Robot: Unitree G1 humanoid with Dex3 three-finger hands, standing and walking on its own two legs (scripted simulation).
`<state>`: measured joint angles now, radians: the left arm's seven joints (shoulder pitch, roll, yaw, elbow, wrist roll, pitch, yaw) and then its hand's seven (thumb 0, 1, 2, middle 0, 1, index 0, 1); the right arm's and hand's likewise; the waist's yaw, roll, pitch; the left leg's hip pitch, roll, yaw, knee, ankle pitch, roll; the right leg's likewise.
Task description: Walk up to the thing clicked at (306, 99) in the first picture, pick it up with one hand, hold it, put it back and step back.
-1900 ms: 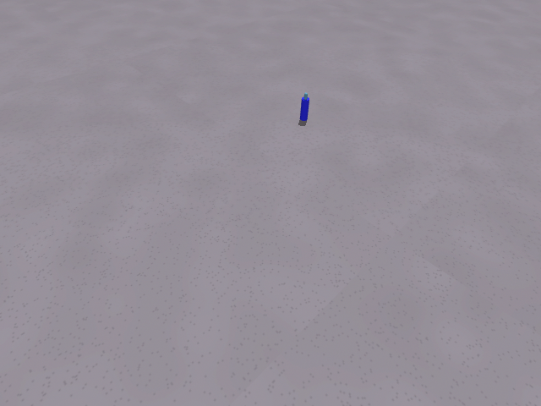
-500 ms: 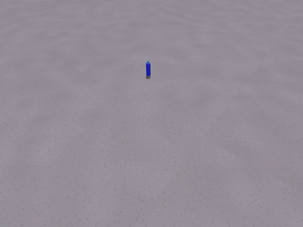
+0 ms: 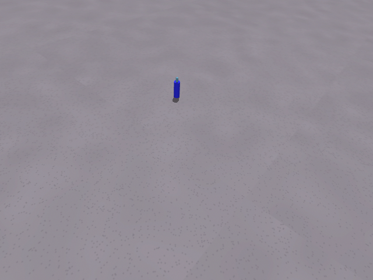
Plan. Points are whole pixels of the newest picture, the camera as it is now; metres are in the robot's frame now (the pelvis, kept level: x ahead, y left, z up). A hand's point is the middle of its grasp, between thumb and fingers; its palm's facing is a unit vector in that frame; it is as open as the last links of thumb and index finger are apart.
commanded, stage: walk up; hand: left
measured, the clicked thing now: (176, 87) +1.78 +0.19 -0.66
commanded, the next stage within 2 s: none
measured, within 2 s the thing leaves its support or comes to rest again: neither
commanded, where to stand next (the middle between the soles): +1.43 +0.00 m, yaw -3 degrees
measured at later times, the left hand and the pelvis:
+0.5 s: hand (118, 171) +0.46 +0.25 -0.11, palm faces -0.08 -0.90 -0.44, open 7.4 cm; pelvis +0.32 -0.03 -0.02, yaw -3 degrees
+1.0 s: hand (122, 147) +0.60 +0.28 -0.16, palm faces -0.01 -0.93 -0.37, open 7.4 cm; pelvis +0.58 -0.01 -0.01, yaw -1 degrees
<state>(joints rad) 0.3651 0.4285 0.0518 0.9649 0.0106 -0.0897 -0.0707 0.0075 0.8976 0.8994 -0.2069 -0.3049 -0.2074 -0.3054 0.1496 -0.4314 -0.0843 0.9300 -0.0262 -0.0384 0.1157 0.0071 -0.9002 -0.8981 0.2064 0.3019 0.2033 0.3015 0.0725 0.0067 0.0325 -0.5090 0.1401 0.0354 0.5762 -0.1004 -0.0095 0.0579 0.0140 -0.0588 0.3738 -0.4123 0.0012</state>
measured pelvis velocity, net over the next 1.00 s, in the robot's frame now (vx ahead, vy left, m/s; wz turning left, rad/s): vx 0.58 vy -0.01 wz -0.02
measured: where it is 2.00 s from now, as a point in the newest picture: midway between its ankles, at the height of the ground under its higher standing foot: (196, 166)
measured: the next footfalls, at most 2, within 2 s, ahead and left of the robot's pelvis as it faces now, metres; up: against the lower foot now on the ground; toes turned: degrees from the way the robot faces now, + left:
left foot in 0.02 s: +0.20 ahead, +0.15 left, +0.00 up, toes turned +7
right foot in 0.46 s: +0.46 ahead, -0.15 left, +0.00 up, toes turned -9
